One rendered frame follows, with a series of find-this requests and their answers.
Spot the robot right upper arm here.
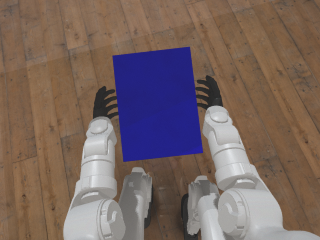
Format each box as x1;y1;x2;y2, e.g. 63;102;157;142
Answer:
217;188;320;240

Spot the robot right foot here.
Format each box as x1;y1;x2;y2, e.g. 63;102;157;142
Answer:
181;193;198;240

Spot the robot left forearm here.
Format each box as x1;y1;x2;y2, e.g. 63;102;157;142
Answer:
63;116;117;240

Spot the robot right forearm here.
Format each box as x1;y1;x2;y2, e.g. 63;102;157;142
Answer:
202;105;283;216

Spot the robot left upper arm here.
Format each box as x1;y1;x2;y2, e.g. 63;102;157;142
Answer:
64;198;126;240

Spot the carton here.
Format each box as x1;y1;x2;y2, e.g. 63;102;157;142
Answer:
112;46;203;162

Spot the right robot shin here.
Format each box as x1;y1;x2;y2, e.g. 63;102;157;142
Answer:
187;175;219;234

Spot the right robot hand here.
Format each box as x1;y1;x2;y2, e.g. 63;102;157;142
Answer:
195;75;223;110

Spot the left robot hand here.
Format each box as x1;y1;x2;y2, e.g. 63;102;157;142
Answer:
93;86;119;119

